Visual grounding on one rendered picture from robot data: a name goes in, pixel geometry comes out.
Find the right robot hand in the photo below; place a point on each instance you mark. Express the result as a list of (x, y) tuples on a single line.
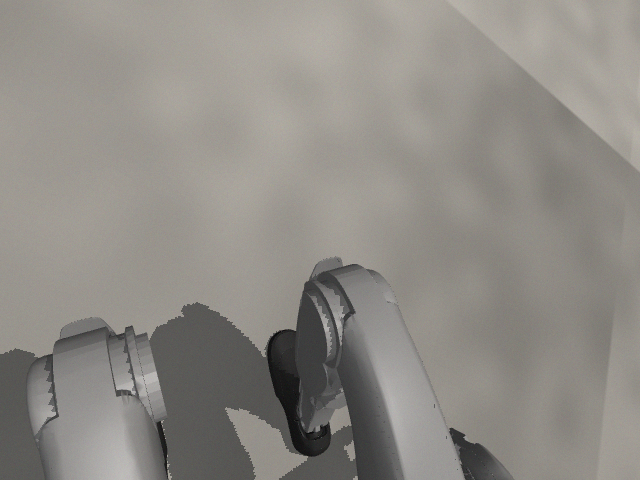
[(478, 463)]

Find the right robot foot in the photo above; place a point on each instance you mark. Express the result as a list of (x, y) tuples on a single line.
[(285, 379)]

